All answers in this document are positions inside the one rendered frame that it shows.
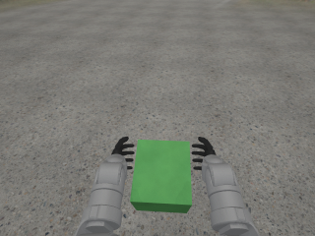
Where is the robot left forearm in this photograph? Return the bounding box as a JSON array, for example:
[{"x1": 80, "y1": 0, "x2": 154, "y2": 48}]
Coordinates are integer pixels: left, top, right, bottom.
[{"x1": 74, "y1": 153, "x2": 128, "y2": 236}]

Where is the robot right hand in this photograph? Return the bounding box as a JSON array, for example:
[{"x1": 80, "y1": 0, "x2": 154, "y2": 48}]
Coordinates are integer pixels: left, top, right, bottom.
[{"x1": 191, "y1": 137, "x2": 216, "y2": 170}]

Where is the robot left hand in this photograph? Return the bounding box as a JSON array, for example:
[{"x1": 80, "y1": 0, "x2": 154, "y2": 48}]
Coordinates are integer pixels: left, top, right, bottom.
[{"x1": 112, "y1": 137, "x2": 135, "y2": 170}]

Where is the carton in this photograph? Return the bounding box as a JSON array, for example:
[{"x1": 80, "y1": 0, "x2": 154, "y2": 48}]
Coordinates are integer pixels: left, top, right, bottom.
[{"x1": 130, "y1": 140, "x2": 192, "y2": 213}]

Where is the robot right forearm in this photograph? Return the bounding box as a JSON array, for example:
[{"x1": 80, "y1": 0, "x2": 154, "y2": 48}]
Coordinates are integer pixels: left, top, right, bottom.
[{"x1": 201, "y1": 154, "x2": 260, "y2": 236}]

